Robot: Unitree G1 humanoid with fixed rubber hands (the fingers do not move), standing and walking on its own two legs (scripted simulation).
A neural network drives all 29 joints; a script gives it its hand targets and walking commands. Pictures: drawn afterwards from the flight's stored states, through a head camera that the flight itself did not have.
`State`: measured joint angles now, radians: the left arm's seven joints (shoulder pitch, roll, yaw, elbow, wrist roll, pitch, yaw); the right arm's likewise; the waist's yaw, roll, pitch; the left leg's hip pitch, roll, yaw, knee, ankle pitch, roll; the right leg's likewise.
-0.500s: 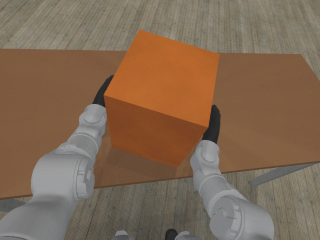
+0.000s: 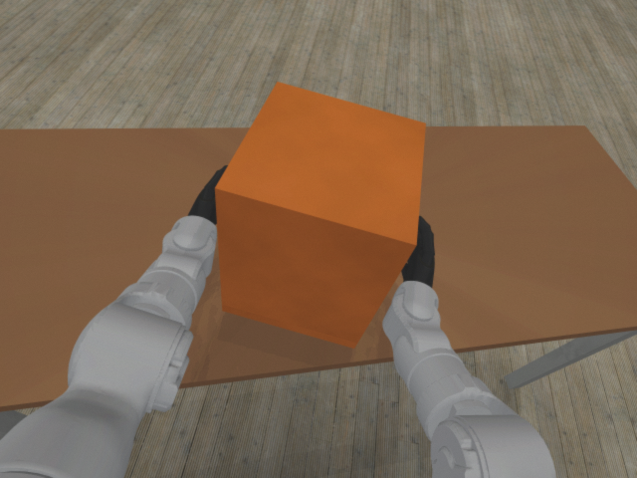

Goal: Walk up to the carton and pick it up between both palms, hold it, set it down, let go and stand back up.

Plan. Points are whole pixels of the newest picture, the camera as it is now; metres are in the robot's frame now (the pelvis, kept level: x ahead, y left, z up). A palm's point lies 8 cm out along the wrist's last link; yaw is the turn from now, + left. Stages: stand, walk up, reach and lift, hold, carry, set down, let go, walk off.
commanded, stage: reach and lift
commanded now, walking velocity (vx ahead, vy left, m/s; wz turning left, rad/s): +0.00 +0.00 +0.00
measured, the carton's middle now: (318, 222) +0.45 -0.02 +0.04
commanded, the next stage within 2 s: none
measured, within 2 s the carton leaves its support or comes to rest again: neither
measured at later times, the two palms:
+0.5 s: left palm (191, 174) +0.45 +0.14 +0.12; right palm (432, 243) +0.37 -0.14 +0.10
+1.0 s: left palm (186, 165) +0.42 +0.13 +0.17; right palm (458, 219) +0.37 -0.15 +0.14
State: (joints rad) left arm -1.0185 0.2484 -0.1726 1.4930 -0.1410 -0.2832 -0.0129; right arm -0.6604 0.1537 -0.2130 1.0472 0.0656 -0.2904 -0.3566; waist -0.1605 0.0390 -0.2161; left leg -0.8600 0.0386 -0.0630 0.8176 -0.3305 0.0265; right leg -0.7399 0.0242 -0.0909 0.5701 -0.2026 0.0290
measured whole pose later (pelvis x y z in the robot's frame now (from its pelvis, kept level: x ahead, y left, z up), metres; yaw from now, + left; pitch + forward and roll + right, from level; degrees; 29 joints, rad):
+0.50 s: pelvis -0.01 +0.00 +0.00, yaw +0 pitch +20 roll -7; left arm -1.07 0.28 -0.26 1.29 -0.23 0.09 -0.01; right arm -0.66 0.12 -0.17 0.72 0.12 0.19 -0.39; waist -0.15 0.04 -0.33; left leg -0.85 0.04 -0.06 0.82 -0.32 0.03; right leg -0.73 0.02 -0.09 0.57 -0.19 0.03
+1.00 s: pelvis -0.02 -0.02 +0.01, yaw +1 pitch +15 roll -5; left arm -1.02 0.21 -0.19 1.15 -0.22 0.21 0.10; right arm -0.66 0.02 -0.18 0.66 0.18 0.32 -0.31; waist -0.06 0.04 -0.33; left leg -0.70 0.04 -0.06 0.72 -0.28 0.02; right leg -0.60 0.02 -0.09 0.50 -0.16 0.03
